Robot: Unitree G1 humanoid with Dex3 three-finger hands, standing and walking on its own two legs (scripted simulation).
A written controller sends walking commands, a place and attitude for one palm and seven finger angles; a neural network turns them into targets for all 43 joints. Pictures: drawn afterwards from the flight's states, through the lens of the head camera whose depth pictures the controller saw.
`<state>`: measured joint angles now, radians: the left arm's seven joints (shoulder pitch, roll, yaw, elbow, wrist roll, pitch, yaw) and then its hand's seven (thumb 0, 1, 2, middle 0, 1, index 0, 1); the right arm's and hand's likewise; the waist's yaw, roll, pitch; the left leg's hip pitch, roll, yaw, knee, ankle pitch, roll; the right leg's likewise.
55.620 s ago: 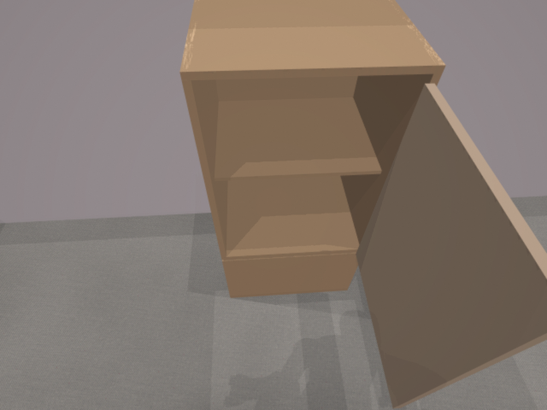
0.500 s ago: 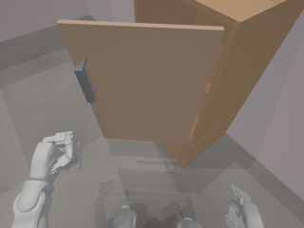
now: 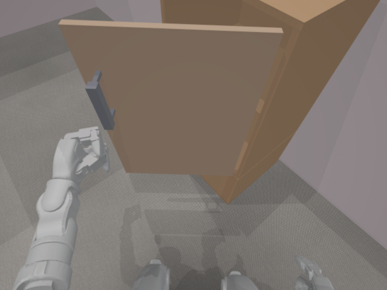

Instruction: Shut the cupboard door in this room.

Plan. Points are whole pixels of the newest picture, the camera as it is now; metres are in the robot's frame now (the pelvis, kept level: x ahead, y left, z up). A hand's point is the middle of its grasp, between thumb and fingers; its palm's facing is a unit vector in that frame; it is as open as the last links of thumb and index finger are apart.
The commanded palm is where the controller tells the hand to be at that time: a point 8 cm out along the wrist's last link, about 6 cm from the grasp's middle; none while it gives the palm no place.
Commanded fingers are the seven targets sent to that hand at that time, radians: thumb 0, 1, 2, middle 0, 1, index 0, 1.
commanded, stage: bring the fist close to the handle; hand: left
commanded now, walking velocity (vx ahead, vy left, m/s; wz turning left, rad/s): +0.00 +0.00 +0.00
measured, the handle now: (103, 101) +0.51 +0.24 +0.06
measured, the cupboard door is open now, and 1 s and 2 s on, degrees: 49 49 33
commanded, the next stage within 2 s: push the door shut along its arc in 0.64 s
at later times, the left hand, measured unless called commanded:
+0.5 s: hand (106, 137) +0.41 +0.21 +0.06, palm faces +0.03 -1.00 -0.01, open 3.1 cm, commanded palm +0.39 +0.25 +0.06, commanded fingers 0.00 0.90 0.90 -1.30 -1.50 -1.30 -1.50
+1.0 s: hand (108, 127) +0.43 +0.21 +0.06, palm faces -0.04 -1.00 -0.01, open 3.1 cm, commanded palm +0.42 +0.25 +0.06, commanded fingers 0.00 0.90 0.90 -1.30 -1.50 -1.30 -1.50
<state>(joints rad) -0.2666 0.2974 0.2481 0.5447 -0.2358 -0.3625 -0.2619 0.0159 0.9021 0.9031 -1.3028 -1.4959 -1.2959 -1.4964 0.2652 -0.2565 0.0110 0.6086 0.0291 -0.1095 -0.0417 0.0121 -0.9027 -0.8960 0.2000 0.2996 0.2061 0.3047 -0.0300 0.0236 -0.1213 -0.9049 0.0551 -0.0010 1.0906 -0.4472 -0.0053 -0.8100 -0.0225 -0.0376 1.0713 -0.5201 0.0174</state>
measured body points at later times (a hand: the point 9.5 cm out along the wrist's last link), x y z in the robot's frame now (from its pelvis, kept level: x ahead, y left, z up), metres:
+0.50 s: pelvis +0.00 +0.00 +0.00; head +0.09 +0.00 +0.44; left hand +0.40 +0.26 +0.06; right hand +0.08 -0.27 -0.11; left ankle +0.04 +0.12 -0.66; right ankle +0.00 -0.13 -0.66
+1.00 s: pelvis +0.00 +0.00 -0.01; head +0.09 +0.01 +0.43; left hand +0.43 +0.26 +0.06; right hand +0.09 -0.27 -0.12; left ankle +0.04 +0.12 -0.66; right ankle +0.00 -0.13 -0.66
